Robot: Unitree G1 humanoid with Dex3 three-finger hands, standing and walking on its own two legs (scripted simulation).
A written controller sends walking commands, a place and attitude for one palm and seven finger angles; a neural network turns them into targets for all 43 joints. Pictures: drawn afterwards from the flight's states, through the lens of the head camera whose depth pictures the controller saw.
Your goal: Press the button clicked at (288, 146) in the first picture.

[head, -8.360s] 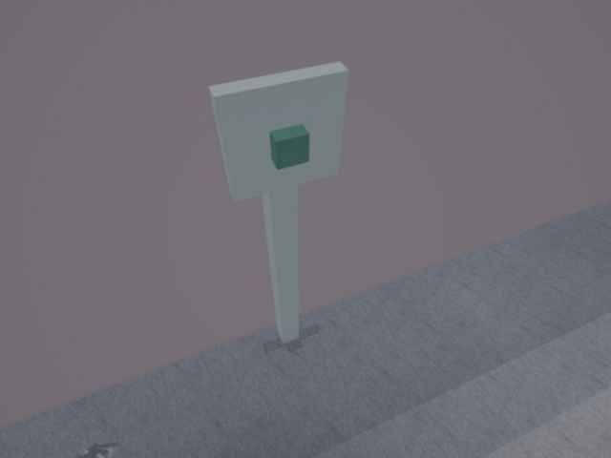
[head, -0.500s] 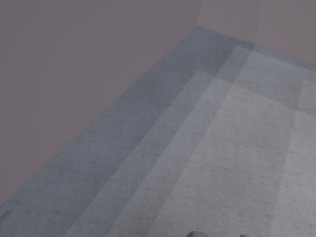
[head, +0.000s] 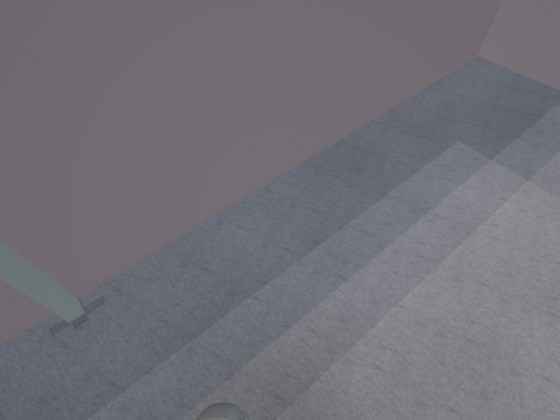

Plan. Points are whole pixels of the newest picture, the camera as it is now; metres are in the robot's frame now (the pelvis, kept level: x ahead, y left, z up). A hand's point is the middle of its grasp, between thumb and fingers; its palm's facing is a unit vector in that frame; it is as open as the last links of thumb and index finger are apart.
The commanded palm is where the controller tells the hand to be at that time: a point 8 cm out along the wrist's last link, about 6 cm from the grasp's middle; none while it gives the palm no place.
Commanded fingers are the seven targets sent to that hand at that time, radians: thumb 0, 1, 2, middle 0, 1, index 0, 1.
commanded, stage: turn to face it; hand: left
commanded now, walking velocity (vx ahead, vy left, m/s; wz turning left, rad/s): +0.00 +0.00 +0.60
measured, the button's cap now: out of the picture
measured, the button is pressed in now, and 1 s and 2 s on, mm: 0 0 0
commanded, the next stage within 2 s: take the last steps up to it in 1.02 s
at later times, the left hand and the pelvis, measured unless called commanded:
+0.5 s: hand out of the picture +0.06 +0.26 -0.15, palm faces +0.31 -0.91 -0.27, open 7.4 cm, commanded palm none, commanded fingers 0.00 0.90 0.90 -0.20 -0.30 -0.20 -0.30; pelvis +0.00 +0.02 +0.00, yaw +17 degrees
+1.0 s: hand out of the picture -0.11 +0.19 -0.18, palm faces +0.57 -0.78 -0.25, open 7.4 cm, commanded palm none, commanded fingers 0.00 0.90 0.90 -0.20 -0.30 -0.20 -0.30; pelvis -0.02 +0.01 -0.01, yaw +33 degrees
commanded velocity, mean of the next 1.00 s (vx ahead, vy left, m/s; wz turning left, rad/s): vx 0.00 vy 0.00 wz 0.48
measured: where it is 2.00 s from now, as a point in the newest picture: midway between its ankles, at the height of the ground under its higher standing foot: outside the picture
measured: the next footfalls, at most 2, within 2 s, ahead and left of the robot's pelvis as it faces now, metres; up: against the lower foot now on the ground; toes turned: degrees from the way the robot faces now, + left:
left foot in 0.12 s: +0.03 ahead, +0.14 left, +0.00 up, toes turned +9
right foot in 0.58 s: +0.09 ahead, -0.09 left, +0.00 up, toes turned +19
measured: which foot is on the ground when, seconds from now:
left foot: up 0.00-0.10, down 0.12-0.58, up 0.60-1.00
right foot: down 0.00-0.12, up 0.14-0.56, down 0.58-1.00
